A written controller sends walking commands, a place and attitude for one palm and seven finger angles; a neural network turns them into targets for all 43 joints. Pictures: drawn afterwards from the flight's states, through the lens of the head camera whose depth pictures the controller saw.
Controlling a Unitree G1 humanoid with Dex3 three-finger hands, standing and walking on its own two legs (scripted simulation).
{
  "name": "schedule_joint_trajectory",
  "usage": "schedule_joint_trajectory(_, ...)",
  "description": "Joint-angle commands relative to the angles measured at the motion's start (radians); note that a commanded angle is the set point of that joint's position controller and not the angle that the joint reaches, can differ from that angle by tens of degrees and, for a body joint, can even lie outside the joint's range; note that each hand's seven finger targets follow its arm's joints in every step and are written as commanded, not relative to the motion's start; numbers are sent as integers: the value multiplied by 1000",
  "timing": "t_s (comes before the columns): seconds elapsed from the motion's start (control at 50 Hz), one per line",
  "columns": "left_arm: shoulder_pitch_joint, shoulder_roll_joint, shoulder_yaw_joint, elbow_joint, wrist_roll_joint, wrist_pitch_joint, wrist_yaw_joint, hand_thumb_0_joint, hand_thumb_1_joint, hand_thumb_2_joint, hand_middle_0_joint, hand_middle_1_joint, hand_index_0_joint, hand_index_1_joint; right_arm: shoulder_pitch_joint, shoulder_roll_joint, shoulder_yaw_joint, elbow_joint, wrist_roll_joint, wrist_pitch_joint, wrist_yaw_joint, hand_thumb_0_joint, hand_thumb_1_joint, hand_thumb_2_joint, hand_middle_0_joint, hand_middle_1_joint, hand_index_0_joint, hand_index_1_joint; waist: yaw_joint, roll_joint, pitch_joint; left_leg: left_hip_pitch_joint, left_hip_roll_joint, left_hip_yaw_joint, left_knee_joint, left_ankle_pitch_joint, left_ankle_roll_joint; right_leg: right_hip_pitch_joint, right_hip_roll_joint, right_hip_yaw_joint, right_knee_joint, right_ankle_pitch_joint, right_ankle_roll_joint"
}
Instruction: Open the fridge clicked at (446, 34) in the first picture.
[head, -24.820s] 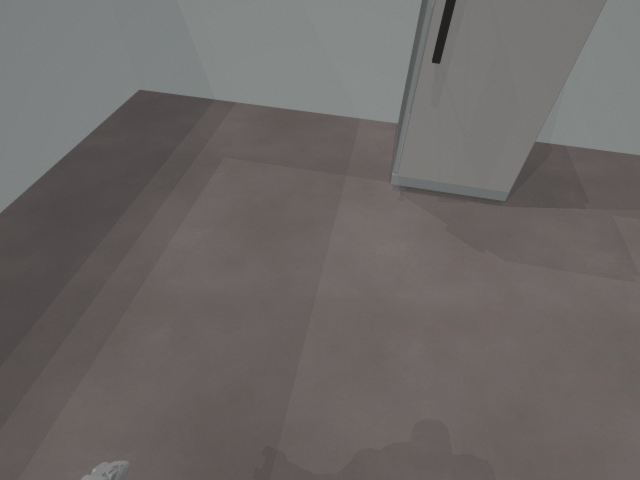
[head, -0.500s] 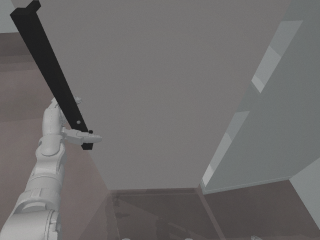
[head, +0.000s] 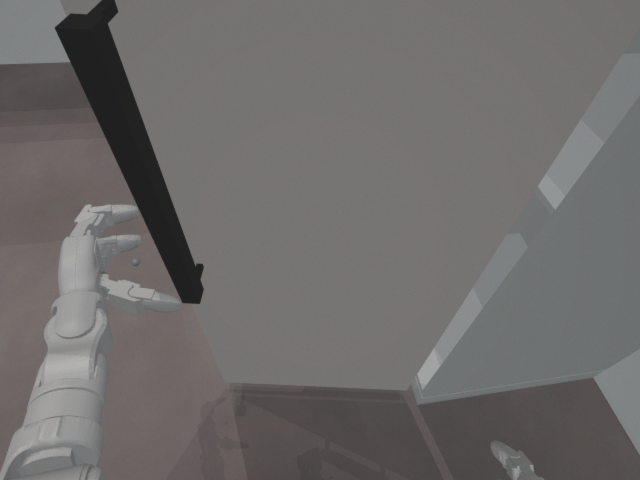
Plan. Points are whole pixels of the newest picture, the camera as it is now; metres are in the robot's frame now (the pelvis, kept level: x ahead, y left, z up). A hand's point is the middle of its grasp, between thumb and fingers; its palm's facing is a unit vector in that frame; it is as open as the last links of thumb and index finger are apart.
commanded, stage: slip the hand off the handle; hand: left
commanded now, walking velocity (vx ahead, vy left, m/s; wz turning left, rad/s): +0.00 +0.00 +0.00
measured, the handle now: (162, 192) +0.42 +0.23 +0.13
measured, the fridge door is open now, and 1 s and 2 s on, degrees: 79 79 79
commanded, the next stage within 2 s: draw the hand back to the body in 1.00 s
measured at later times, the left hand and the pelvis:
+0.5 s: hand (108, 278) +0.33 +0.29 +0.06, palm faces +0.29 -0.94 -0.19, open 14.7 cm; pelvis +0.02 -0.01 +0.00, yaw +0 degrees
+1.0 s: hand (76, 348) +0.25 +0.29 +0.05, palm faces +0.33 -0.93 -0.18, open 14.7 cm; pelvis +0.01 -0.02 +0.00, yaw +1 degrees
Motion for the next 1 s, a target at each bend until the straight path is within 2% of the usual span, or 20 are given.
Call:
schedule_joint_trajectory(0.0,-337,178,-5,-298,-30,-74,-38,0,-550,200,-250,-1150,-250,-1150,3,-157,-70,-98,9,-50,-9,0,-900,-900,200,300,200,300,-17,102,-268,229,21,-56,-103,325,-23,47,36,-32,-59,178,-41)
schedule_joint_trajectory(0.04,-355,159,-27,-305,-43,-66,-52,0,-550,200,-250,-1150,-250,-1150,-1,-159,-70,-91,13,-53,-14,0,-900,-900,200,300,200,300,-29,102,-251,233,22,-67,-107,299,-28,28,37,-36,-62,156,-41)
schedule_joint_trajectory(0.1,-356,232,27,-259,-38,-45,-61,0,-550,200,-250,-1150,-250,-1150,-3,-167,-65,-78,16,-50,-24,0,-900,-900,200,300,200,300,-22,79,-229,191,13,-70,-112,240,-23,34,35,-36,-64,138,-45)
schedule_joint_trajectory(0.14,-367,231,23,-254,-31,-37,-65,0,-550,200,-250,-1150,-250,-1150,-8,-163,-60,-82,17,-49,-26,0,-900,-900,200,300,200,300,-21,81,-227,181,7,-68,-111,241,-23,41,31,-37,-61,145,-46)
schedule_joint_trajectory(0.16,-362,270,56,-275,-24,-41,-62,0,-550,200,-250,-1150,-250,-1150,-2,-167,-62,-83,13,-49,-28,0,-900,-900,200,300,200,300,-7,99,-259,193,8,-69,-104,274,-24,51,32,-37,-52,156,-48)
schedule_joint_trajectory(0.22,-348,298,84,-271,-24,-48,-70,0,-550,200,-250,-1150,-250,-1150,2,-159,-58,-85,9,-47,-27,0,-900,-900,200,300,200,300,2,121,-296,204,5,-62,-90,327,-29,67,31,-35,-43,194,-46)
schedule_joint_trajectory(0.28,-274,361,165,-208,-43,-49,-88,0,-550,200,-250,-1150,-250,-1150,10,-161,-58,-86,7,-40,-28,0,-900,-900,200,300,200,300,21,57,-301,153,0,-48,-81,333,-17,118,34,-28,-42,238,-44)
schedule_joint_trajectory(0.32,-153,320,151,-241,-61,-43,-118,0,-550,200,-250,-1150,-250,-1150,4,-155,-61,-112,10,-42,-20,0,-900,-900,200,300,200,300,48,78,-337,156,-2,-34,-80,385,-15,158,32,-27,-35,283,-43)
schedule_joint_trajectory(0.38,-28,257,110,-289,-87,-18,-161,0,-550,200,-250,-1150,-250,-1150,-2,-152,-65,-136,18,-47,-6,0,-900,-900,200,300,200,300,49,89,-309,166,7,-32,-71,455,-15,146,35,-33,-34,310,-40)
schedule_joint_trajectory(0.46,48,274,151,-357,-122,6,-171,0,-550,200,-250,-1150,-250,-1150,-23,-160,-68,-157,24,-52,-7,0,-900,-900,200,300,200,300,41,21,-218,100,1,-26,-80,333,-1,132,39,-35,-50,266,-38)
schedule_joint_trajectory(0.48,35,256,143,-380,-131,3,-168,0,-550,200,-250,-1150,-250,-1150,-30,-159,-68,-157,24,-56,-8,0,-900,-900,200,300,200,300,34,10,-212,95,-5,-23,-83,296,2,125,37,-33,-52,254,-35)
schedule_joint_trajectory(0.5,35,294,179,-381,-130,-1,-162,0,-550,200,-250,-1150,-250,-1150,-31,-162,-67,-154,23,-58,-12,0,-900,-900,200,300,200,300,35,12,-194,81,-6,-26,-87,258,2,112,37,-32,-53,220,-36)
schedule_joint_trajectory(0.54,-17,298,173,-429,-124,-23,-153,0,-550,200,-250,-1150,-250,-1150,-41,-160,-66,-151,21,-64,-20,0,-900,-900,200,300,200,300,17,15,-186,80,-9,-27,-87,192,6,85,36,-24,-59,156,-32)
schedule_joint_trajectory(0.6,-38,328,181,-501,-108,-69,-147,0,-550,200,-250,-1150,-250,-1150,-55,-152,-61,-142,13,-80,-34,0,-900,-900,200,300,200,300,18,104,-222,105,-14,-24,-78,172,8,89,34,-9,-55,127,-37)
schedule_joint_trajectory(0.64,-5,312,160,-538,-109,-94,-158,0,-550,200,-250,-1150,-250,-1150,-65,-145,-57,-138,12,-96,-40,0,-900,-900,200,300,200,300,22,151,-244,131,-13,-29,-75,179,5,87,35,-11,-48,122,-42)
schedule_joint_trajectory(0.66,-8,293,136,-550,-112,-95,-164,0,-550,200,-250,-1150,-250,-1150,-63,-147,-55,-137,11,-101,-43,0,-900,-900,200,300,200,300,13,139,-254,138,-11,-32,-70,172,7,81,36,-14,-48,116,-40)
schedule_joint_trajectory(0.76,155,308,183,-470,-155,-35,-201,0,-550,200,-250,-1150,-250,-1150,-78,-152,-52,-136,20,-119,-54,0,-900,-900,200,300,200,300,45,91,-210,92,-14,-33,-88,134,4,112,31,-17,-69,96,-39)
schedule_joint_trajectory(0.84,264,279,185,-479,-175,28,-216,0,-550,200,-250,-1150,-250,-1150,-96,-146,-48,-171,29,-125,-48,0,-900,-900,200,300,200,300,64,47,-160,59,-19,-28,-100,117,3,116,24,-21,-78,87,-32)
schedule_joint_trajectory(0.86,268,288,192,-488,-175,33,-214,0,-550,200,-250,-1150,-250,-1150,-95,-149,-46,-174,28,-124,-48,0,-900,-900,200,300,200,300,59,41,-146,55,-17,-29,-96,125,5,114,25,-21,-78,90,-33)
schedule_joint_trajectory(0.98,359,240,169,-667,-177,-21,-198,0,-550,200,-250,-1150,-250,-1150,-92,-138,-49,-193,19,-155,-38,0,-900,-900,200,300,200,300,57,75,-176,98,-15,-37,-79,172,1,102,32,-30,-50,123,-37)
